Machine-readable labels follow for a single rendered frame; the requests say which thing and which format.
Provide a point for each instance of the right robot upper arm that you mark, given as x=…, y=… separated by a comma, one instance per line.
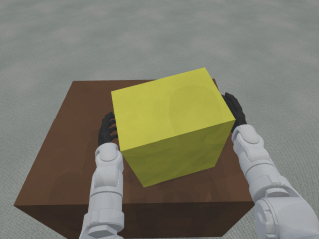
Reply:
x=285, y=218

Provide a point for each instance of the left robot hand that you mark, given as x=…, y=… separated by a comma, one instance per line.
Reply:
x=105, y=131

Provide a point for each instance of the left robot forearm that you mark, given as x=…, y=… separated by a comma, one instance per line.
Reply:
x=105, y=216

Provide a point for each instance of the carton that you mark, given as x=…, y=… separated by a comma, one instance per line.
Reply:
x=173, y=126

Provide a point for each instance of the right robot forearm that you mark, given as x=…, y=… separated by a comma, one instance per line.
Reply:
x=262, y=175

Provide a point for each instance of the right robot hand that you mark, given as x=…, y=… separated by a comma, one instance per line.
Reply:
x=236, y=109

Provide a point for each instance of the pedestal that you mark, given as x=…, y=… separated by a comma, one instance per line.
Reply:
x=56, y=191

